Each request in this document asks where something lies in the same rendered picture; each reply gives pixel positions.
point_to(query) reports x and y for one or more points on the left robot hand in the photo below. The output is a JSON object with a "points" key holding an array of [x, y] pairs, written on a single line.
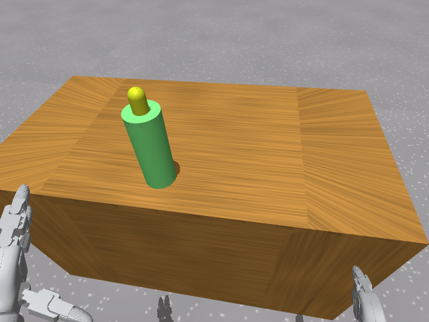
{"points": [[15, 292]]}

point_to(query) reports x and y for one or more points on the bottle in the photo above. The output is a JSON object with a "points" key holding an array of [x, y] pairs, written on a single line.
{"points": [[145, 126]]}

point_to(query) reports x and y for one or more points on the right robot hand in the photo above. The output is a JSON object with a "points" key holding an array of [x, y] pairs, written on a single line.
{"points": [[367, 306]]}

